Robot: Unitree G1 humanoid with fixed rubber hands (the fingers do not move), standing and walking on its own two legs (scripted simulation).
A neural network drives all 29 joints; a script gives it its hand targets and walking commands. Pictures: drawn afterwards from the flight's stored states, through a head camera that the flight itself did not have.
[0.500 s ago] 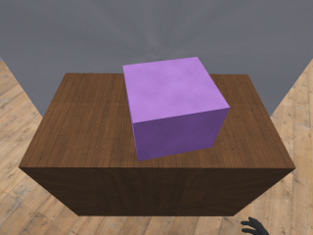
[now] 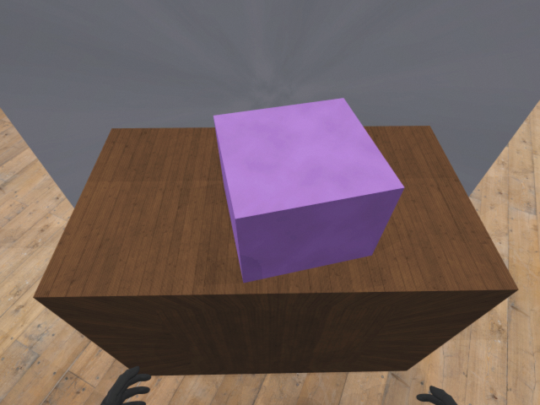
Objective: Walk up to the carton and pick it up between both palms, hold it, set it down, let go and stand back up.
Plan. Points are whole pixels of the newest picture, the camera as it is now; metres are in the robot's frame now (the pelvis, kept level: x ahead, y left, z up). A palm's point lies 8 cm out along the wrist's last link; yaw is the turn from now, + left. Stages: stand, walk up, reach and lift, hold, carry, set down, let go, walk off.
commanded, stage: walk up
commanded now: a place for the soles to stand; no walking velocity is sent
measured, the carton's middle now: (295, 187) +0.50 -0.04 -0.01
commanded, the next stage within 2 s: reach and lift in 0.74 s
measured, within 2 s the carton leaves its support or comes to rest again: neither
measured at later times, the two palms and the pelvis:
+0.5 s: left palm out of the picture +0.06 +0.27 -0.11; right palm out of the picture +0.09 -0.25 -0.09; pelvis -0.01 +0.00 +0.00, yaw +1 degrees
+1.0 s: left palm (116, 385) +0.17 +0.25 -0.08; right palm (458, 404) +0.14 -0.26 -0.09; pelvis -0.01 -0.01 -0.01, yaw +0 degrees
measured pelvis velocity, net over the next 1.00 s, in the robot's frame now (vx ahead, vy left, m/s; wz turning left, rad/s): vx -0.01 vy -0.01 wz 0.00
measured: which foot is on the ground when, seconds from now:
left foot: down 0.00-1.00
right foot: down 0.00-1.00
